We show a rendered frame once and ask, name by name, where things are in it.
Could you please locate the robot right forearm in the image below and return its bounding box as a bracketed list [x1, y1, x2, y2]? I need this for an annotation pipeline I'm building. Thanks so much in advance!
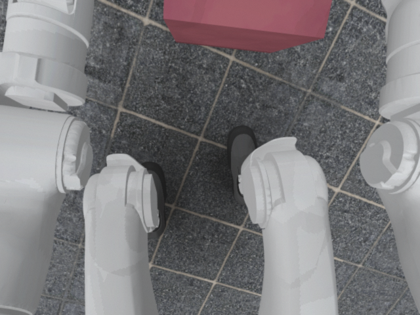
[379, 0, 420, 121]

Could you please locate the robot left forearm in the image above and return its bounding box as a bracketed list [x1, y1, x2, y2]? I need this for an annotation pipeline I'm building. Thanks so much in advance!
[0, 0, 95, 112]

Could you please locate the robot left thigh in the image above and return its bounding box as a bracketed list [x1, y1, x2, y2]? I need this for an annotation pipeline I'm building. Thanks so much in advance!
[85, 165, 159, 315]

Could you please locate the carton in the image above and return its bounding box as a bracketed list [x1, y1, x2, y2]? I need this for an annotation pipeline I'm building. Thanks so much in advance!
[163, 0, 332, 53]

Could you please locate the robot right upper arm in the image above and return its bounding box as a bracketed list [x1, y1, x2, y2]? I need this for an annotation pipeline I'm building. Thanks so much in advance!
[360, 118, 420, 313]

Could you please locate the robot left upper arm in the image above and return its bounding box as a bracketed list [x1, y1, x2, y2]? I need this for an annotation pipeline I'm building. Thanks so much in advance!
[0, 105, 93, 315]

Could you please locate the right robot foot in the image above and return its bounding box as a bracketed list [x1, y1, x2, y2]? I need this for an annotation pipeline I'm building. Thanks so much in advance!
[227, 125, 257, 205]

